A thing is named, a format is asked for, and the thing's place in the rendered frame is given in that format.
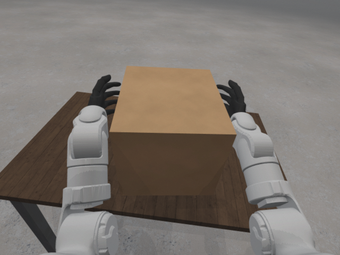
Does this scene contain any robot left forearm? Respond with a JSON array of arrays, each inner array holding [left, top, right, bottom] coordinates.
[[55, 105, 111, 249]]

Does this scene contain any carton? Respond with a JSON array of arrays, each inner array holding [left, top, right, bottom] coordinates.
[[109, 66, 237, 196]]

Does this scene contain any robot right upper arm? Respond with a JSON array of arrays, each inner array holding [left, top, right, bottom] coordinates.
[[249, 208, 334, 255]]

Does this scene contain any right robot hand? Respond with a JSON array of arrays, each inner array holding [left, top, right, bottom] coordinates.
[[216, 80, 246, 118]]

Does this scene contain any robot right forearm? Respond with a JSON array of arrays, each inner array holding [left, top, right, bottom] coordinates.
[[230, 112, 315, 247]]

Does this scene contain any table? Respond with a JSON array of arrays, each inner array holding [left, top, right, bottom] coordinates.
[[0, 91, 287, 253]]

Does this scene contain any left robot hand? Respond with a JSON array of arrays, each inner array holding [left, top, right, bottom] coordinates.
[[88, 75, 121, 115]]

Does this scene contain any robot left upper arm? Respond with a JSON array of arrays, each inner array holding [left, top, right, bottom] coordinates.
[[40, 211, 119, 255]]

